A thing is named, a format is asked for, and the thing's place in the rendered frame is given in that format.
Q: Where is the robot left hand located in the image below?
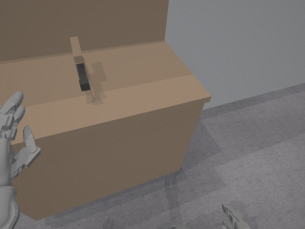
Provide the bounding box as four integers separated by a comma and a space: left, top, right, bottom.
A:
0, 91, 41, 187

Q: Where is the robot left forearm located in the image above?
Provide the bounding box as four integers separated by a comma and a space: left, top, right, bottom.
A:
0, 185, 20, 229

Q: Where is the robot right hand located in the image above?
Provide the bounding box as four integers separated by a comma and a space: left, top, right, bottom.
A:
221, 204, 251, 229

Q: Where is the tap lever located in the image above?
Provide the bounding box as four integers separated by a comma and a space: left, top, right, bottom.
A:
76, 63, 91, 92

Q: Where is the counter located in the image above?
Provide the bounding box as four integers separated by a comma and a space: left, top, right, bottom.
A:
0, 0, 212, 221

